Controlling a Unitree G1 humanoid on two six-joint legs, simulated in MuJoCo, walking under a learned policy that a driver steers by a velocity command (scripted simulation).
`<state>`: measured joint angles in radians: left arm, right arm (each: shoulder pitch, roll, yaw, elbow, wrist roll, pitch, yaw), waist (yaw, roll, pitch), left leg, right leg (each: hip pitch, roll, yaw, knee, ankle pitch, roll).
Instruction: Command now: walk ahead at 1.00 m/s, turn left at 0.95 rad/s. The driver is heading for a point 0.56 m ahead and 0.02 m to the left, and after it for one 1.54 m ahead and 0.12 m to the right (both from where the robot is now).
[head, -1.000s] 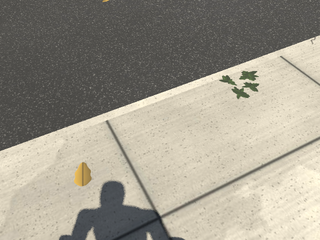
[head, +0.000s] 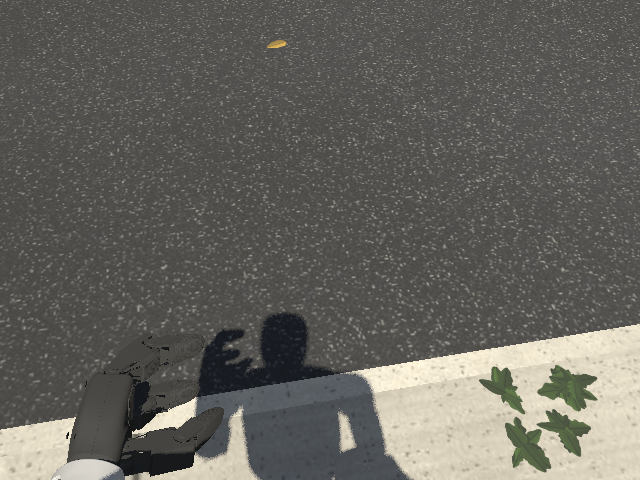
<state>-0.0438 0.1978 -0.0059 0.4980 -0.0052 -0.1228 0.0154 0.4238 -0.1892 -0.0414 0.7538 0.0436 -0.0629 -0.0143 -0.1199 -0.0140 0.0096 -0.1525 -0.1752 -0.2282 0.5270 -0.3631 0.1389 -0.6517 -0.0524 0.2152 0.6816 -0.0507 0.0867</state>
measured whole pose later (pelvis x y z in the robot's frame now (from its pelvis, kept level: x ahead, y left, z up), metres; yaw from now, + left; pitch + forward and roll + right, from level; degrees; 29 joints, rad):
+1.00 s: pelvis +0.83 +0.13 -0.04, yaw -1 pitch -2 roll +3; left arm 0.12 0.30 0.04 0.65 -0.05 -0.03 -0.07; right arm 0.38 -0.28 -0.06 0.84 0.00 -0.07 -0.01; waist -0.03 -0.02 0.05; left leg 0.29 0.00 0.32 0.43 -0.50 -0.05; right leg -0.64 -0.02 -0.14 0.76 0.00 -0.14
